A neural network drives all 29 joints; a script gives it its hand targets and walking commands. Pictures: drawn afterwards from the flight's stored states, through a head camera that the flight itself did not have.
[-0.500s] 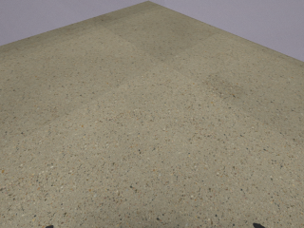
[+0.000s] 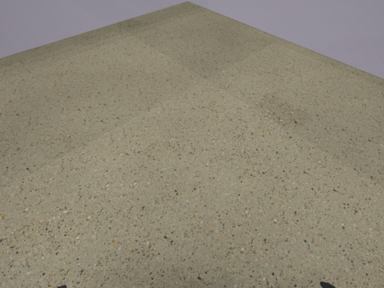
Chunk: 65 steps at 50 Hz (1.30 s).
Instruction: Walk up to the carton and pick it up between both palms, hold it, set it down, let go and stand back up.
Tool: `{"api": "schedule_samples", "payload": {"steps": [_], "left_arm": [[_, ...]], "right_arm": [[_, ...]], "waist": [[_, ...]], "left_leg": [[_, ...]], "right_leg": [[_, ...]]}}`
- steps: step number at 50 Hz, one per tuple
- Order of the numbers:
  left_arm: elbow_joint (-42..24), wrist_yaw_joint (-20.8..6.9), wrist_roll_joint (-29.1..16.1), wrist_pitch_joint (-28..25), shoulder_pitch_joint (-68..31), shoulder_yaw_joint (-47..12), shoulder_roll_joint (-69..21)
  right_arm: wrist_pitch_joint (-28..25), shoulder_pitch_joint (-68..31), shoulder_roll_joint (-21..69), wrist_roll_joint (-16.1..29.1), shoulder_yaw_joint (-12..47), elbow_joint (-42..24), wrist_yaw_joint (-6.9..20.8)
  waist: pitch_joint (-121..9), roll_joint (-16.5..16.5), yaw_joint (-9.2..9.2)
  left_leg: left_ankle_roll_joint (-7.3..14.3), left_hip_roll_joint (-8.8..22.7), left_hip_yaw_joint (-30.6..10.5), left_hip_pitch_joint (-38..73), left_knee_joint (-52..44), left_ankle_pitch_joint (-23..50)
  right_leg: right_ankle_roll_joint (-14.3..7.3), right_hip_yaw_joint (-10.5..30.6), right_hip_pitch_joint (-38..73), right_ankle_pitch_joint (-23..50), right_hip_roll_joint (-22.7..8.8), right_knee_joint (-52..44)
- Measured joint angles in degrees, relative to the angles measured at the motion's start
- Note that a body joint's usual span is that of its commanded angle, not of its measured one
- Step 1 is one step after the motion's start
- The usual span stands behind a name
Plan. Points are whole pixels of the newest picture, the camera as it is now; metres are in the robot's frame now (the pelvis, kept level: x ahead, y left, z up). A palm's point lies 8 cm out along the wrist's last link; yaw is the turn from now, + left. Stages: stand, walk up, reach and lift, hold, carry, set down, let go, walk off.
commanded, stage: stand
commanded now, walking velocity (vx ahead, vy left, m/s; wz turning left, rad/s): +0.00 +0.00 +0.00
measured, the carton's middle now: out of the picture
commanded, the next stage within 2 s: walk up in 0.50 s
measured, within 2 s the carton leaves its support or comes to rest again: neither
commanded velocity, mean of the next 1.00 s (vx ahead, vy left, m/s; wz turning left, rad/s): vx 0.00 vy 0.00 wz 0.00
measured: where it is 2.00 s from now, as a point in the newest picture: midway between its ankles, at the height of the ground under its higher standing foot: outside the picture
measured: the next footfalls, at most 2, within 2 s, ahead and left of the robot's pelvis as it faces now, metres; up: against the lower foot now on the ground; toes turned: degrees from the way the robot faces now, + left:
left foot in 1.02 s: +0.04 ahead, +0.15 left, +0.00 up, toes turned -15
right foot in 1.56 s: -0.24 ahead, +0.03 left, +0.00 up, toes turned -40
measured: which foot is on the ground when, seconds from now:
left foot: down 0.00-0.78, up 0.80-1.00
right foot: down 0.00-1.00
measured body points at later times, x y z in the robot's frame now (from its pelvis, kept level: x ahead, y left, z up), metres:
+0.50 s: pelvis +0.00 +0.00 +0.00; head +0.01 +0.00 +0.45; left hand +0.09 +0.32 -0.12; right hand +0.09 -0.31 -0.12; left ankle +0.00 +0.13 -0.75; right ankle -0.01 -0.12 -0.75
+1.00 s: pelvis -0.05 +0.06 -0.02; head +0.04 +0.06 +0.42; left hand +0.10 +0.38 -0.14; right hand +0.04 -0.29 -0.12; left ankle -0.01 +0.16 -0.74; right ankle -0.01 -0.13 -0.75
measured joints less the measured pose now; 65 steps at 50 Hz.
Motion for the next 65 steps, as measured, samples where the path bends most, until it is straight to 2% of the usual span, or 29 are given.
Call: {"api": "schedule_samples", "payload": {"steps": [37, 40, 43, 45, 47, 49, 50, 51, 52, 53, 54, 56, 59, 62, 65], "left_arm": [[-0.4, 0.0, 0.0, 0.2, 0.6, 0.2, 0.2], [-3.5, -0.3, -0.2, 1.1, 2.0, 1.3, 0.4], [-6.3, 0.0, 0.1, 1.7, 3.5, 2.6, 1.1], [-8.1, 0.3, 0.5, 2.4, 3.9, 3.3, 2.2], [-10.2, 0.3, 1.2, 3.2, 3.8, 3.8, 3.2], [-12.3, 0.0, 1.7, 3.8, 3.2, 4.1, 3.7], [-13.3, -0.3, 1.8, 4.2, 2.8, 4.1, 3.8], [-14.2, -0.5, 1.8, 4.6, 2.2, 4.1, 4.0], [-14.8, -0.7, 1.6, 4.9, 1.2, 4.2, 4.4], [-15.3, -0.7, 1.4, 5.3, 0.2, 4.4, 4.5], [-15.7, -0.7, 1.4, 5.5, -0.6, 4.5, 4.0], [-16.4, -0.9, 1.4, 5.7, -0.7, 4.1, 2.5], [-16.9, -2.2, 1.3, 5.9, 0.9, 3.5, 1.9], [-17.1, -3.1, 2.0, 5.9, 3.5, 4.0, 2.6], [-16.8, -3.6, 2.5, 6.0, 5.6, 4.5, 3.5]], "right_arm": [[0.3, 0.5, -0.2, 0.0, -0.1, 0.0, 0.1], [2.1, -2.2, -1.7, 0.3, -1.5, -3.1, 0.5], [3.4, -5.1, -2.6, 0.3, -2.4, -6.9, 0.8], [3.6, -5.8, -2.7, 0.7, -2.4, -9.2, 1.3], [3.7, -5.7, -2.7, 1.0, -2.4, -11.1, 1.6], [4.0, -5.2, -2.8, 1.2, -2.6, -12.6, 1.6], [4.0, -4.8, -2.8, 1.2, -2.7, -13.0, 1.5], [4.0, -4.4, -2.6, 1.2, -2.9, -13.3, 1.3], [3.9, -4.3, -1.6, 0.9, -3.0, -13.3, 1.0], [4.0, -3.9, -0.5, 0.5, -2.9, -13.3, 0.7], [4.2, -3.3, 0.1, 0.3, -2.6, -13.4, 0.7], [4.7, -2.6, 0.6, 0.1, -2.4, -13.4, 0.6], [4.7, -1.8, 1.2, 0.0, -3.2, -13.9, 0.2], [4.0, -1.3, 1.3, 0.0, -3.9, -14.7, -0.3], [3.6, -1.9, 1.2, 0.0, -4.5, -16.0, -0.6]], "waist": [[0.1, 0.0, 0.18], [2.4, 1.3, 1.09], [5.7, 0.8, 1.50], [7.4, 0.0, 1.54], [8.5, -0.3, 1.29], [9.3, -0.1, 1.11], [9.5, -0.1, 1.00], [9.7, -0.3, 0.76], [10.6, -2.0, 0.76], [11.5, -3.8, 1.09], [11.7, -4.2, 1.18], [11.0, -3.1, 0.35], [8.5, -2.4, -0.79], [5.9, -3.3, -0.37], [4.9, -4.0, 0.83]], "left_leg": [[-0.1, 0.3, 0.2, 0.0, 0.0, 0.0], [0.5, 1.0, 1.5, -4.6, 8.9, -3.9], [1.4, -1.6, 0.7, -11.6, 24.9, -17.0], [1.5, -2.2, 0.6, -14.7, 30.0, -19.1], [1.5, -1.5, 0.1, -15.9, 29.6, -17.7], [1.3, -0.8, -0.5, -15.0, 25.2, -15.6], [1.1, -0.6, -0.7, -13.7, 21.3, -13.7], [1.3, -0.6, -0.5, -12.1, 16.7, -8.5], [1.9, -1.5, 0.8, -11.2, 14.5, -2.1], [2.7, -2.3, 2.4, -10.5, 14.0, -0.8], [3.3, -2.1, 3.3, -10.2, 13.9, -1.2], [4.1, -0.3, 4.1, -10.1, 13.0, -1.9], [4.4, 1.5, 5.5, -9.4, 8.8, 0.6], [4.8, 1.9, 8.1, -9.5, 6.4, 2.5], [5.4, 2.4, 11.2, -10.0, 6.7, 2.8]], "right_leg": [[0.0, 0.2, 0.0, 0.0, 0.1, -0.1], [-0.2, 2.9, -3.0, 0.0, 1.3, 2.7], [-0.3, 6.5, -5.5, 1.7, 1.0, 3.2], [-0.4, 8.3, -7.1, 2.8, 0.7, 3.4], [0.4, 9.5, -8.9, 3.6, 1.0, 3.9], [2.1, 10.5, -10.9, 4.0, 1.7, 5.2], [3.0, 11.1, -11.9, 4.0, 2.0, 6.2], [3.8, 11.7, -13.0, 3.7, 2.2, 7.7], [3.6, 12.9, -14.0, 3.0, 1.6, 10.0], [2.3, 14.1, -15.3, 0.6, 1.5, 13.5], [1.7, 14.3, -16.8, -4.9, 2.8, 18.1], [1.2, 11.6, -20.0, -11.9, 5.7, 29.0], [0.4, 8.8, -21.5, -10.2, 7.3, 40.6], [0.7, 8.8, -19.5, -6.3, 6.6, 43.5], [1.5, 8.0, -16.1, -6.1, 4.7, 42.4]]}}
